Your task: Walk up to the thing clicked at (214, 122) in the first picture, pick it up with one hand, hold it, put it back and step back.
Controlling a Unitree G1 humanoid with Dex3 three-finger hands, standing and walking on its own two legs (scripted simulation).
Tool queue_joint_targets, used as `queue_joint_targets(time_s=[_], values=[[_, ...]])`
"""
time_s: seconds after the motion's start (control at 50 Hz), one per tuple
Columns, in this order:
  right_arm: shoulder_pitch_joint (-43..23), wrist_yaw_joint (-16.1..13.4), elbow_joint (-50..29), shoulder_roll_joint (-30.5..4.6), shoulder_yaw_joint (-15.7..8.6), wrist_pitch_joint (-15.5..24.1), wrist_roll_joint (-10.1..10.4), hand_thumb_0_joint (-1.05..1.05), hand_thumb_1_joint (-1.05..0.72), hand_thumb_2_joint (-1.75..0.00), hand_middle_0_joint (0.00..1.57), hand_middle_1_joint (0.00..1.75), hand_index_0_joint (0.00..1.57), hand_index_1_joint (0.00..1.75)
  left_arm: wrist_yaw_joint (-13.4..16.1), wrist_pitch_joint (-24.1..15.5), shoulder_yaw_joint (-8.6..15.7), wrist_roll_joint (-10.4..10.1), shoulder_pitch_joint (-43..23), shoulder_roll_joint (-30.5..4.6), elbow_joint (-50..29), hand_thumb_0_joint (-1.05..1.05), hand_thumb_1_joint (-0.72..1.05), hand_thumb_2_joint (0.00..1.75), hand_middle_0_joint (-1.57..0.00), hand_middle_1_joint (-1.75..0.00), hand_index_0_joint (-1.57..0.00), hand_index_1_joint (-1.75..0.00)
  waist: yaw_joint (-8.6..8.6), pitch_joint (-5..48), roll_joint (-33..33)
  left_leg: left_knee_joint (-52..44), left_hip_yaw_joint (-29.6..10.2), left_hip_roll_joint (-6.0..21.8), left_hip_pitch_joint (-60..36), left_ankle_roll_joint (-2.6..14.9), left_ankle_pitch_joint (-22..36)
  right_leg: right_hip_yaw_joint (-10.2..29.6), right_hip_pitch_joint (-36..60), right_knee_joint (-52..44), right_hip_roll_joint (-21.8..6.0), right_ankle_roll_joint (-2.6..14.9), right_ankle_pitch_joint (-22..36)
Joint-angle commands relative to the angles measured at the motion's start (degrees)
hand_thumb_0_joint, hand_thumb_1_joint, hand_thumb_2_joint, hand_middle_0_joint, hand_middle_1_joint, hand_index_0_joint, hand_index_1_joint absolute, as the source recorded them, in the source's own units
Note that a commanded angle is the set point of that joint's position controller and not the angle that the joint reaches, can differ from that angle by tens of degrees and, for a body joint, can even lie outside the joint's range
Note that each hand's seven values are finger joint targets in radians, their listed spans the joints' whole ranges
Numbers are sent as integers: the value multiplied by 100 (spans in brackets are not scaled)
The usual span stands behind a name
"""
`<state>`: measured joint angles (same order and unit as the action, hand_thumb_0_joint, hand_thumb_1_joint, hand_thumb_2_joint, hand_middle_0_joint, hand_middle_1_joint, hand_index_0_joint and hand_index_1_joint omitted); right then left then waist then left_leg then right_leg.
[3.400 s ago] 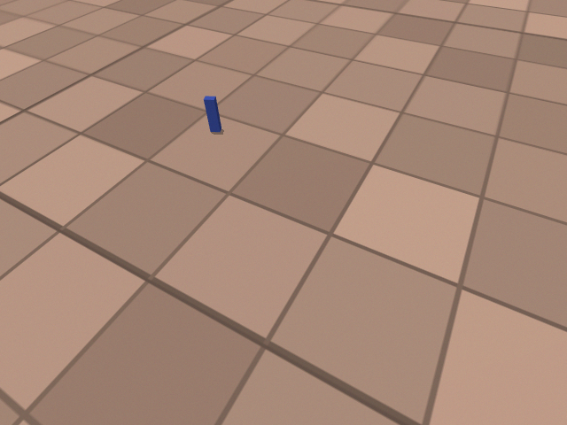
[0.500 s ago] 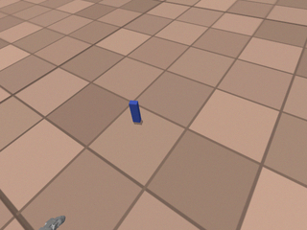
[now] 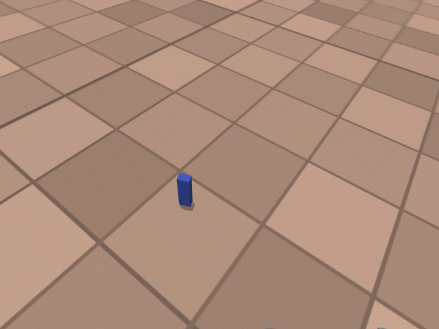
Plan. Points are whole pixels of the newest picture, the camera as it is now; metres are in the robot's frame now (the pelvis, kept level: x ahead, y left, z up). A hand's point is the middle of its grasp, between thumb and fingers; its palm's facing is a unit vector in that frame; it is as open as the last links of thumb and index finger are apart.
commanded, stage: walk up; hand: left
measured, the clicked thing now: (185, 190) +0.86 +0.17 -0.66
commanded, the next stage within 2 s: none
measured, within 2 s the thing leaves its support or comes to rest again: neither
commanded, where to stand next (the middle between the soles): +0.54 -0.05 m, yaw +1 degrees
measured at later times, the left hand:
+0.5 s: hand (123, 273) +0.26 +0.22 -0.11, palm faces -0.02 -0.92 -0.40, open 7.4 cm
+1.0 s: hand (133, 214) +0.41 +0.24 -0.14, palm faces -0.06 -0.93 -0.36, open 7.4 cm
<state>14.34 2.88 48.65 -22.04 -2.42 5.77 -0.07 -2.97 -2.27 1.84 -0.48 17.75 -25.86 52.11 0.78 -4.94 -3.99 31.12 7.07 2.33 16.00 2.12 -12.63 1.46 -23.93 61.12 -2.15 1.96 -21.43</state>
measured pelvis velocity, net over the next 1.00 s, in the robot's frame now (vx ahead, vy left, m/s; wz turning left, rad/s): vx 0.36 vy -0.04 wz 0.01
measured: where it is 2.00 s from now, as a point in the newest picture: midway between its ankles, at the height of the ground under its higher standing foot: (226, 275)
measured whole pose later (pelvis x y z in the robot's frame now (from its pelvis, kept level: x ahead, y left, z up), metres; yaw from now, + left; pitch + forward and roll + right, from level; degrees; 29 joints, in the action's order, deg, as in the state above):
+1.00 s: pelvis +0.36 -0.04 +0.00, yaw +0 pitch -3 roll +1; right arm 19.5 3.2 49.1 -24.6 -2.7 3.9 -0.9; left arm -4.5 -2.3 2.8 0.5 16.2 -24.6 52.0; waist -1.2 -4.5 -1.2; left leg 31.3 5.3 2.8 11.4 0.9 -17.3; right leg -1.5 -26.0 40.9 -5.5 0.6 -15.6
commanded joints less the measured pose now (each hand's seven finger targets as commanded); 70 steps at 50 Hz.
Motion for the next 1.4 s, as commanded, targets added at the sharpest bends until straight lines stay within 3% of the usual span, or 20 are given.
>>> queue_joint_targets(time_s=[0.0, 0.14, 0.24, 0.26, 0.28, 0.3, 0.4, 0.56, 0.64, 0.68, 0.7, 0.8, 1.0, 1.02, 1.06, 1.08, 1.14, 1.22, 1.34, 1.38], values=[[383, -144, -314, -1695, -513, 100, -4, 0, -90, -90, 20, 30, 20, 30, -29, -119, 343, 69, 113, -960, -393, 0, 90, 90, -20, -30, -20, -30, -171, 306, 1256, -1649, -1372, 1528, -802, 1074, 578, 34, -810, -763, -444, -186, 314], [125, -77, -403, -1847, -543, 67, -3, 0, -90, -90, 20, 30, 20, 30, -201, -135, 421, 111, -532, -862, -492, 0, 90, 90, -20, -30, -20, -30, -147, 32, 1267, -1827, -1003, 1298, -274, 906, -1026, -282, -119, -2316, -465, -128, 1363], [208, -94, -424, -1516, -402, -40, -34, 0, -90, -90, 20, 30, 20, 30, -91, -278, 552, 156, 156, -1045, -200, 0, 90, 90, -20, -30, -20, -30, 285, 551, 354, 294, -469, 881, 167, 568, 225, -568, 1912, -3173, 26, 30, 888], [480, -92, -457, -1162, -273, -26, -18, 0, -90, -90, 20, 30, 20, 30, -9, -351, 691, 186, 708, -1387, -112, 0, 90, 90, -20, -30, -20, -30, 517, 933, -728, 1958, -60, 416, 806, 333, 189, 358, 2784, -3768, -537, 264, 113], [605, -86, -572, -879, -159, -39, 30, 0, -90, -90, 20, 30, 20, 30, 81, -402, 774, 156, 906, -1924, -230, 0, 90, 90, -20, -30, -20, -30, 524, 987, -1634, 3191, -148, -353, 2203, -13, -1650, 3132, 3339, -4638, -2075, 786, -252], [273, -171, -440, -1485, -323, -116, -26, 0, -90, -90, 20, 30, 20, 30, 80, -366, 751, 73, 695, -1980, -265, 0, 90, 90, -20, -30, -20, -30, 542, 679, -861, 3602, -753, -7, 2318, -9, -1852, 3574, 2734, -4660, -2413, 1397, -439], [709, -51, 4, -1385, -341, -183, 22, 0, -90, -90, 20, 30, 20, 30, 138, -353, 522, 19, -136, -1267, -553, 0, 90, 90, -20, -30, -20, -30, -6, 226, -641, 2718, -920, 310, 1492, -94, -692, 794, 1375, -4560, -1286, 1005, 1080], [59, 116, -183, -1233, -419, -108, -76, 0, -90, -90, 20, 30, 20, 30, 68, -349, 539, 104, -166, -1378, -810, 0, 90, 90, -20, -30, -20, -30, 120, 217, -344, 541, -405, 215, 602, -195, 101, 323, 814, -4467, -1297, 1022, -166], [1006, -15, 126, -1484, -573, -3, -122, 0, -90, -90, 20, 30, 20, 30, 60, -260, 360, 116, -233, -1041, -848, 0, 90, 90, -20, -30, -20, -30, -528, 628, 618, -121, -267, -125, -1458, 19, -357, -282, -184, -2509, -813, 622, 247], [1377, -118, -90, -2313, -747, 53, -112, 0, -90, -90, 20, 30, 20, 30, 105, -214, 257, 36, 90, -721, -836, 0, 90, 90, -20, -30, -20, -30, -637, 647, 2010, -1896, -4474, 2181, -2053, 1087, -2303, -527, -1918, 284, 359, 83, -879], [1155, -109, -105, -2271, -743, 9, 23, 0, -90, -90, 20, 30, 20, 30, 186, -167, 353, 101, -97, -1209, -722, 0, 90, 90, -20, -30, -20, -30, -540, 267, 1240, -1839, -4444, 2327, -1267, 1366, -2358, 158, -1754, 601, -78, 114, -940], [431, -151, -250, -1714, -505, 27, -15, 0, -90, -90, 20, 30, 20, 30, 50, -136, 386, 69, 282, -1060, -330, 0, 90, 90, -20, -30, -20, -30, -148, 210, 1337, -1579, -1806, 1307, -431, 966, -645, 15, -758, -598, -455, -87, 153], [-6, -44, -523, -1678, -456, -141, -31, 0, -90, -90, 20, 30, 20, 30, -9, -262, 495, 142, 378, -955, -156, 0, 90, 90, -20, -30, -20, -30, 195, 361, 921, -428, -924, 872, 686, 714, -1315, -738, 1503, -2825, 91, -114, 1035], [146, -55, -508, -1397, -346, -173, -60, 0, -90, -90, 20, 30, 20, 30, 51, -303, 574, 149, 692, -1085, -75, 0, 90, 90, -20, -30, -20, -30, 348, 546, 360, 428, -681, 631, 1028, 577, -1180, -607, 2198, -3065, 154, -65, 659], [344, -88, -650, -936, -156, -201, -17, 0, -90, -90, 20, 30, 20, 30, 197, -418, 751, 175, 1068, -1967, -226, 0, 90, 90, -20, -30, -20, -30, 510, 480, -1373, 3176, -358, -438, 2822, 44, -1803, 3494, 2737, -4941, -2171, 886, -1349], [97, -168, -553, -1473, -330, -265, -76, 0, -90, -90, 20, 30, 20, 30, 178, -385, 707, 97, 659, -1964, -326, 0, 90, 90, -20, -30, -20, -30, 396, 113, -636, 3401, -1080, 102, 2660, 5, -1840, 3757, 1973, -4888, -2543, 1400, -1445], [573, -258, -87, -1297, -288, -339, 47, 0, -90, -90, 20, 30, 20, 30, 321, -331, 446, 57, 6, -1333, -484, 0, 90, 90, -20, -30, -20, -30, -34, 119, -342, 2952, -1126, 191, 1788, -95, -1347, 1300, 1367, -4029, -1563, 1026, 2310], [498, -243, 109, -1009, -231, -444, 41, 0, -90, -90, 20, 30, 20, 30, 398, -322, 346, 121, -239, -1158, -464, 0, 90, 90, -20, -30, -20, -30, -53, 577, -792, 1710, -732, 97, 636, -183, -780, 221, 952, -3298, -1327, 910, 4863], [123, -269, 187, -1178, -322, -458, 0, 0, -90, -90, 20, 30, 20, 30, 481, -100, 257, -16, -717, -1233, -499, 0, 90, 90, -20, -30, -20, -30, -191, 826, -471, 375, -483, -118, -319, 2, 511, 249, 467, -2398, -1239, 629, 3497], [-74, -309, 116, -1743, -450, -412, -104, 0, -90, -90, 20, 30, 20, 30, 478, -20, 155, -71, -469, -821, -487, 0, 90, 90, -20, -30, -20, -30, -36, 1079, 935, -240, -2154, 1096, -709, 453, 1921, -217, -60, -1527, -439, 49, 1378]])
